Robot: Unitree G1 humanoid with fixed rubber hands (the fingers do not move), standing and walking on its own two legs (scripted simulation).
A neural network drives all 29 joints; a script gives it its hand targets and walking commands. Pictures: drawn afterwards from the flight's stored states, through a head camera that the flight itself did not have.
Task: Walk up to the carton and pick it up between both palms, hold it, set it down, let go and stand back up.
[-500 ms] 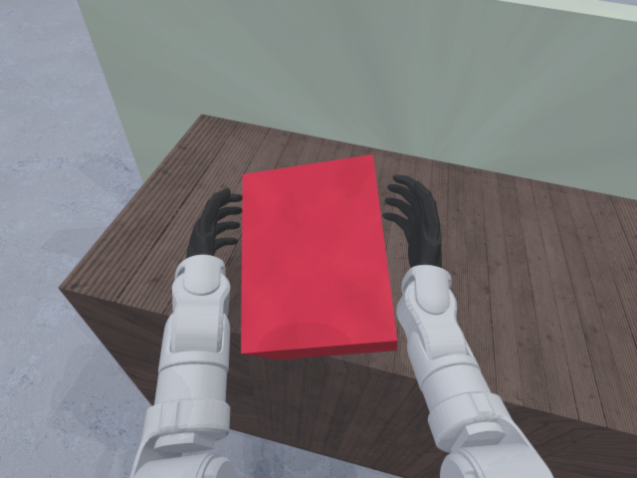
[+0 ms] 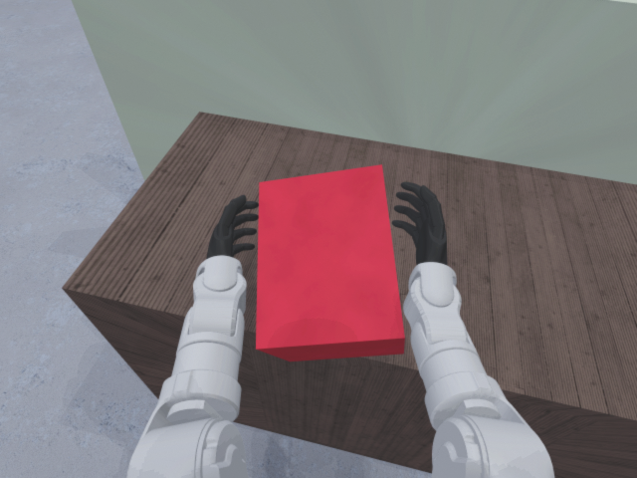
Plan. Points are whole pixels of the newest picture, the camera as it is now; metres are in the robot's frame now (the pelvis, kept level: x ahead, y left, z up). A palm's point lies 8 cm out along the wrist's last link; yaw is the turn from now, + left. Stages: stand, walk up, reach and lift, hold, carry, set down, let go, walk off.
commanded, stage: set down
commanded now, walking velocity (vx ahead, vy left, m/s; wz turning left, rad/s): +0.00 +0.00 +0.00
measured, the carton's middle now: (332, 269) +0.39 -0.05 +0.00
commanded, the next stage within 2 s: none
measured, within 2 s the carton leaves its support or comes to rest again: neither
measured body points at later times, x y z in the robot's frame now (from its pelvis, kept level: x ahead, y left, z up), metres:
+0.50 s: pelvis +0.01 +0.00 +0.00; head +0.04 +0.01 +0.45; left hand +0.42 +0.11 +0.05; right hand +0.38 -0.16 +0.06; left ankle +0.01 +0.11 -0.75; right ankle +0.01 -0.12 -0.75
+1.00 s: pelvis +0.02 +0.00 +0.00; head +0.08 +0.00 +0.45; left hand +0.44 +0.10 +0.04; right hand +0.40 -0.16 +0.04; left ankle +0.01 +0.11 -0.75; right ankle +0.01 -0.12 -0.75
